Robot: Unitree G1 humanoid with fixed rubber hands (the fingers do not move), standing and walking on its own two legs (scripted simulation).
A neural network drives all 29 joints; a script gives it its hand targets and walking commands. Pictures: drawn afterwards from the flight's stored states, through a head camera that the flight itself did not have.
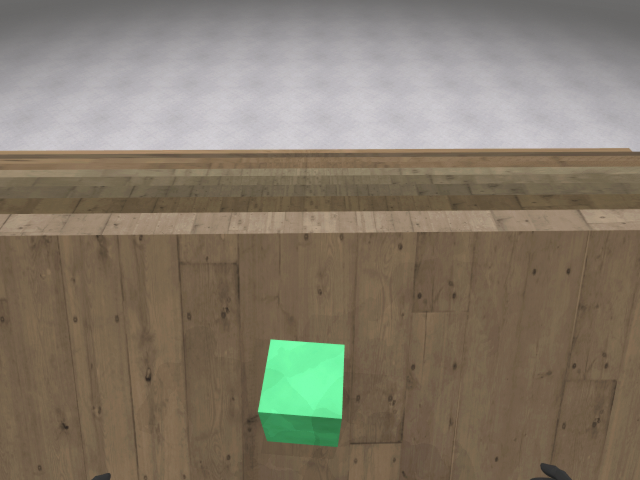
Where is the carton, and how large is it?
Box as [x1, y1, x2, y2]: [258, 339, 344, 446]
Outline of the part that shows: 271,339 258,408 258,413 267,440 337,446 341,421 344,345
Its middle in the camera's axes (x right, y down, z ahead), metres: -0.05 +0.44 +1.12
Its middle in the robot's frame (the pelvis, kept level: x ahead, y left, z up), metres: +0.48 +0.05 -0.66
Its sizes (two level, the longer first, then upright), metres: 0.210 0.200 0.250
